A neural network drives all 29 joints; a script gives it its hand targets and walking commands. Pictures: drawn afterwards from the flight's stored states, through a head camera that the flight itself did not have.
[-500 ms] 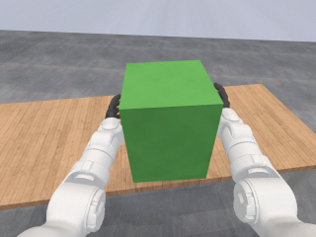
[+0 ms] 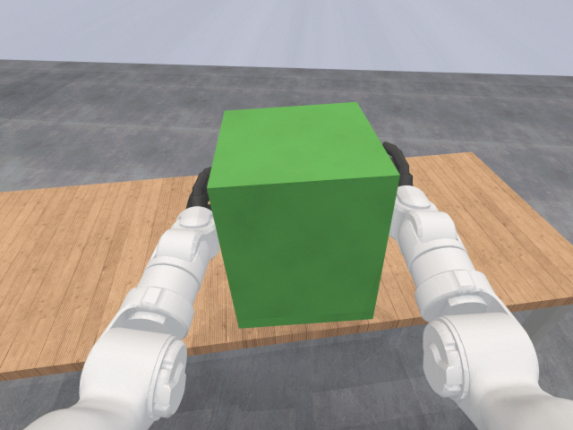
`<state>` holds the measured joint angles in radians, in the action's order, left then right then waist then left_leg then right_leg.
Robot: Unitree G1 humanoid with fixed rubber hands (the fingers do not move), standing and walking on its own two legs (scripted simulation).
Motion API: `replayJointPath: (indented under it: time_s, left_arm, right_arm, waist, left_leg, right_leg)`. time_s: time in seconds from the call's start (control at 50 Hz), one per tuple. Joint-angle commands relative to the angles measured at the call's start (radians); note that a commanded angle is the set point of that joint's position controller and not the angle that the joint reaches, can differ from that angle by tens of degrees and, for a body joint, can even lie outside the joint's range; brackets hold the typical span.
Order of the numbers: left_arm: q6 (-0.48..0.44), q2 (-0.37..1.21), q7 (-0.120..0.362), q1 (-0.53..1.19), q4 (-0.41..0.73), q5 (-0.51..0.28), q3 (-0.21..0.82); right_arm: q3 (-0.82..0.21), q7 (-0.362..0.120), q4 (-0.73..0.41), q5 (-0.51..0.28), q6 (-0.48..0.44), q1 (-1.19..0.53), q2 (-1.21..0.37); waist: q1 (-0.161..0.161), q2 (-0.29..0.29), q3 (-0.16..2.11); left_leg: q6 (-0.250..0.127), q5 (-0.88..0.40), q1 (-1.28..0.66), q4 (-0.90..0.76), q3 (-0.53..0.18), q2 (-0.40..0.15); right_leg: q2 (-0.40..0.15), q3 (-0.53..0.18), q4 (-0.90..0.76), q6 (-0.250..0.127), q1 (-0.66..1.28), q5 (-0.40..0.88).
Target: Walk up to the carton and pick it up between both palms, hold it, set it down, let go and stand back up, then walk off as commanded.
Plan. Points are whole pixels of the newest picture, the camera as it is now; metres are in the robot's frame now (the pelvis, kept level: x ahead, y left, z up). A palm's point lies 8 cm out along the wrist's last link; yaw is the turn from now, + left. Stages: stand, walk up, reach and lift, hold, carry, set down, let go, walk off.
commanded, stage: reach and lift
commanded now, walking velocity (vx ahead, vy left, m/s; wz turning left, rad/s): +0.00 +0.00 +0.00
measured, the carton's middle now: (298, 214) +0.41 +0.00 +0.14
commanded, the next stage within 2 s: hold in 0.74 s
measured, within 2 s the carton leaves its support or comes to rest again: neither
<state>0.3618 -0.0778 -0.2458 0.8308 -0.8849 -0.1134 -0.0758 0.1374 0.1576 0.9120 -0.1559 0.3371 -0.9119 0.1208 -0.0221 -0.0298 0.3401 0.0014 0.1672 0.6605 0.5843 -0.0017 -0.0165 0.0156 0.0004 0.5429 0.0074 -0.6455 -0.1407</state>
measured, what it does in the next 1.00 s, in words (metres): stands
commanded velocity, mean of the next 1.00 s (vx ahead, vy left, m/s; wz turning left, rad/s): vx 0.00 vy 0.00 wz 0.00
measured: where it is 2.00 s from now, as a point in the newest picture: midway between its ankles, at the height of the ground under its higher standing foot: outside the picture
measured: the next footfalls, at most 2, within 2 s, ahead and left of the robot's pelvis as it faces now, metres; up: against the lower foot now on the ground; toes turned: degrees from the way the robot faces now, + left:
none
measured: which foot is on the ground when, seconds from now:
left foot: down 0.00-1.00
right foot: down 0.00-1.00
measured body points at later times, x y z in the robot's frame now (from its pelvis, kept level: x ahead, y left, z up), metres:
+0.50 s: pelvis +0.00 +0.00 +0.00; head -0.03 -0.01 +0.45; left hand +0.42 +0.15 +0.16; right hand +0.44 -0.14 +0.18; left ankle +0.06 +0.12 -0.72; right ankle +0.07 -0.12 -0.72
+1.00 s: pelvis -0.01 +0.00 +0.00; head -0.05 -0.01 +0.45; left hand +0.40 +0.15 +0.18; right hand +0.42 -0.14 +0.20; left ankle +0.06 +0.12 -0.72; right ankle +0.07 -0.12 -0.72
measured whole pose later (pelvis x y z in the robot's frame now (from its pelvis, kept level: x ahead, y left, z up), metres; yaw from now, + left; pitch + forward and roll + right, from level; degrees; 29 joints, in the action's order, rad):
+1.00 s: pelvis -0.01 +0.00 +0.00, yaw +0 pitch +11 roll -1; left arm 0.53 -0.10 -0.23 0.83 -0.75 -0.09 -0.08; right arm 0.12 0.19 0.82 -0.17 0.46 -0.92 0.12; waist -0.02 -0.03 0.34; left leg 0.00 0.16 0.62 0.58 0.00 -0.02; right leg 0.02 0.00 0.54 0.01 -0.60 -0.14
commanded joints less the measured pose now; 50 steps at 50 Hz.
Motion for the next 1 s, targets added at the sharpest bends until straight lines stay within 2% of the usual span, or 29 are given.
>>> replayJointPath:
  time_s: [0.0,0.04,0.06,0.1,0.14,0.16,0.18,0.22,0.26,0.28,0.3,0.32,0.38,0.48,0.5,0.52,0.56,0.6,0.62,0.64,0.66,0.72,0.74,0.76,0.82,0.84,0.86,0.96,0.98]
  left_arm:
    - [-0.097,0.793,0.157,1.109,0.559,-0.054,0.201]
    - [-0.113,0.812,0.141,1.224,0.703,-0.115,0.285]
    - [-0.110,0.863,0.142,1.212,0.665,-0.127,0.325]
    - [-0.092,0.864,0.141,1.196,0.659,-0.097,0.301]
    - [-0.087,0.824,0.138,1.153,0.646,-0.106,0.281]
    - [-0.089,0.829,0.134,1.169,0.675,-0.101,0.285]
    - [-0.078,0.824,0.138,1.122,0.639,-0.083,0.268]
    - [-0.071,0.820,0.145,1.177,0.626,-0.067,0.246]
    - [-0.082,0.810,0.149,1.217,0.668,-0.103,0.276]
    - [-0.068,0.849,0.146,1.159,0.662,-0.115,0.314]
    - [-0.063,0.840,0.145,1.139,0.657,-0.087,0.277]
    - [-0.072,0.852,0.140,1.156,0.667,-0.103,0.308]
    - [-0.059,0.788,0.149,1.098,0.662,-0.078,0.244]
    - [-0.045,0.821,0.153,1.164,0.691,-0.087,0.265]
    - [-0.037,0.827,0.155,1.185,0.721,-0.103,0.278]
    - [-0.044,0.794,0.152,1.172,0.738,-0.105,0.258]
    - [-0.024,0.845,0.153,1.093,0.730,-0.112,0.309]
    - [-0.006,0.796,0.161,1.086,0.671,-0.088,0.265]
    - [-0.001,0.798,0.166,1.079,0.695,-0.078,0.240]
    - [0.003,0.830,0.169,1.104,0.737,-0.096,0.289]
    - [0.003,0.801,0.171,1.130,0.692,-0.070,0.244]
    - [0.011,0.799,0.165,1.112,0.709,-0.083,0.255]
    - [0.007,0.843,0.166,1.134,0.784,-0.106,0.297]
    - [0.009,0.829,0.165,1.151,0.777,-0.106,0.304]
    - [0.024,0.802,0.174,1.096,0.719,-0.094,0.250]
    - [0.035,0.776,0.180,1.114,0.675,-0.070,0.212]
    - [0.037,0.823,0.181,1.140,0.685,-0.068,0.242]
    - [0.042,0.807,0.172,1.164,0.691,-0.077,0.234]
    - [0.032,0.829,0.173,1.212,0.779,-0.106,0.265]
  right_arm:
    - [-0.386,-0.122,-0.369,-0.147,0.031,-0.921,-0.973]
    - [-0.403,-0.124,-0.398,-0.167,0.034,-0.929,-1.005]
    - [-0.368,-0.115,-0.390,-0.150,0.033,-0.913,-0.973]
    - [-0.351,-0.122,-0.379,-0.157,0.032,-0.929,-0.961]
    - [-0.397,-0.121,-0.429,-0.175,0.034,-0.960,-0.984]
    - [-0.389,-0.120,-0.380,-0.186,0.043,-0.881,-0.967]
    - [-0.419,-0.122,-0.408,-0.187,0.039,-0.898,-0.978]
    - [-0.333,-0.120,-0.280,-0.156,0.057,-0.858,-0.928]
    - [-0.370,-0.116,-0.389,-0.168,0.045,-0.921,-0.966]
    - [-0.353,-0.115,-0.396,-0.170,0.042,-0.886,-0.936]
    - [-0.381,-0.118,-0.414,-0.189,0.040,-0.938,-0.961]
    - [-0.387,-0.119,-0.434,-0.175,0.041,-0.925,-0.957]
    - [-0.423,-0.104,-0.443,-0.196,0.061,-0.885,-0.985]
    - [-0.371,-0.106,-0.401,-0.202,0.064,-0.893,-0.965]
    - [-0.368,-0.104,-0.375,-0.205,0.074,-0.861,-0.957]
    - [-0.441,-0.102,-0.492,-0.229,0.059,-0.954,-1.003]
    - [-0.427,-0.095,-0.491,-0.236,0.071,-0.916,-0.956]
    - [-0.379,-0.092,-0.402,-0.218,0.098,-0.829,-0.942]
    - [-0.428,-0.092,-0.460,-0.236,0.092,-0.879,-0.967]
    - [-0.392,-0.088,-0.424,-0.224,0.100,-0.823,-0.932]
    - [-0.371,-0.090,-0.362,-0.219,0.105,-0.847,-0.931]
    - [-0.419,-0.097,-0.485,-0.247,0.092,-0.922,-0.950]
    - [-0.411,-0.086,-0.490,-0.240,0.098,-0.875,-0.955]
    - [-0.413,-0.089,-0.490,-0.248,0.096,-0.882,-0.952]
    - [-0.396,-0.080,-0.436,-0.235,0.116,-0.857,-0.943]
    - [-0.398,-0.082,-0.432,-0.233,0.121,-0.895,-0.954]
    - [-0.352,-0.089,-0.400,-0.221,0.121,-0.890,-0.933]
    - [-0.368,-0.089,-0.414,-0.212,0.135,-0.916,-0.939]
    - [-0.377,-0.087,-0.451,-0.218,0.131,-0.911,-0.964]
  waist:
    - [0.023,0.037,0.560]
    - [0.045,0.005,0.636]
    - [0.095,-0.041,0.647]
    - [0.087,-0.055,0.619]
    - [0.038,0.005,0.639]
    - [0.058,-0.026,0.631]
    - [0.026,-0.015,0.626]
    - [0.081,-0.047,0.502]
    - [0.058,-0.013,0.601]
    - [0.094,-0.059,0.595]
    - [0.052,-0.043,0.611]
    - [0.073,-0.033,0.607]
    - [0.040,0.033,0.611]
    - [0.063,-0.022,0.559]
    - [0.093,-0.022,0.561]
    - [0.027,0.043,0.677]
    - [0.078,-0.022,0.661]
    - [0.086,-0.019,0.518]
    - [0.059,0.038,0.562]
    - [0.107,-0.042,0.543]
    - [0.084,-0.035,0.504]
    - [0.053,0.006,0.565]
    - [0.099,-0.007,0.594]
    - [0.091,-0.040,0.630]
    - [0.090,0.039,0.522]
    - [0.058,0.027,0.463]
    - [0.097,-0.018,0.464]
    - [0.089,0.006,0.471]
    - [0.094,0.008,0.521]
  left_leg:
    - [0.013,-0.057,-0.419,-0.147,-0.055,0.066]
    - [0.033,-0.075,-0.444,-0.136,-0.057,0.067]
    - [0.052,-0.050,-0.434,-0.127,-0.065,0.059]
    - [0.047,-0.051,-0.464,-0.125,-0.071,0.057]
    - [0.027,-0.086,-0.460,-0.119,-0.067,0.063]
    - [0.042,-0.095,-0.486,-0.114,-0.076,0.059]
    - [0.035,-0.119,-0.462,-0.109,-0.066,0.066]
    - [0.051,-0.023,-0.466,-0.152,-0.064,0.058]
    - [0.035,-0.034,-0.470,-0.132,-0.067,0.066]
    - [0.057,-0.080,-0.486,-0.129,-0.081,0.060]
    - [0.040,-0.098,-0.490,-0.120,-0.067,0.064]
    - [0.047,-0.107,-0.478,-0.122,-0.070,0.063]
    - [0.017,-0.114,-0.449,-0.114,-0.065,0.071]
    - [0.034,-0.087,-0.473,-0.131,-0.072,0.062]
    - [0.036,-0.072,-0.476,-0.135,-0.075,0.063]
    - [0.017,-0.154,-0.492,-0.105,-0.065,0.075]
    - [0.048,-0.136,-0.472,-0.119,-0.073,0.068]
    - [0.035,-0.068,-0.457,-0.135,-0.084,0.070]
    - [0.017,-0.108,-0.455,-0.130,-0.070,0.077]
    - [0.046,-0.099,-0.485,-0.134,-0.080,0.071]
    - [0.039,-0.034,-0.475,-0.158,-0.077,0.073]
    - [0.019,-0.088,-0.471,-0.132,-0.070,0.083]
    - [0.036,-0.138,-0.511,-0.127,-0.084,0.071]
    - [0.045,-0.129,-0.518,-0.124,-0.084,0.074]
    - [0.015,-0.075,-0.459,-0.136,-0.075,0.069]
    - [0.003,-0.008,-0.424,-0.160,-0.068,0.084]
    - [0.022,0.008,-0.432,-0.173,-0.076,0.076]
    - [0.006,0.040,-0.452,-0.177,-0.073,0.076]
    - [0.014,0.023,-0.473,-0.170,-0.076,0.070]
  right_leg:
    - [0.058,0.002,-0.125,0.034,0.564,0.056]
    - [0.060,-0.001,-0.116,0.026,0.536,0.088]
    - [0.061,-0.005,-0.112,0.020,0.506,0.081]
    - [0.064,0.009,-0.113,0.015,0.490,0.051]
    - [0.066,0.003,-0.112,0.028,0.515,0.085]
    - [0.071,0.006,-0.113,0.018,0.498,0.086]
    - [0.066,0.006,-0.114,0.022,0.527,0.106]
    - [0.064,0.018,-0.127,0.017,0.484,0.010]
    - [0.064,0.013,-0.126,0.018,0.494,0.011]
    - [0.067,0.010,-0.124,0.010,0.491,0.079]
    - [0.065,0.002,-0.127,0.016,0.519,0.082]
    - [0.066,0.003,-0.114,0.012,0.516,0.121]
    - [0.061,-0.005,-0.110,0.034,0.577,0.139]
    - [0.064,0.005,-0.120,0.024,0.529,0.109]
    - [0.066,0.004,-0.117,0.022,0.531,0.105]
    - [0.070,0.009,-0.108,0.038,0.591,0.152]
    - [0.069,-0.001,-0.109,0.027,0.598,0.165]
    - [0.064,-0.005,-0.134,0.026,0.535,0.113]
    - [0.063,0.000,-0.120,0.040,0.601,0.137]
    - [0.060,0.006,-0.121,0.031,0.560,0.150]
    - [0.058,0.004,-0.145,0.028,0.521,0.040]
    - [0.062,-0.007,-0.140,0.028,0.554,0.090]
    - [0.066,0.004,-0.121,0.027,0.579,0.178]
    - [0.067,0.008,-0.123,0.023,0.563,0.163]
    - [0.052,-0.006,-0.146,0.036,0.554,0.103]
    - [0.043,-0.013,-0.166,0.037,0.546,0.010]
    - [0.051,-0.008,-0.165,0.022,0.529,0.003]
    - [0.044,-0.007,-0.167,0.027,0.488,-0.054]
    - [0.050,-0.008,-0.161,0.017,0.502,-0.032]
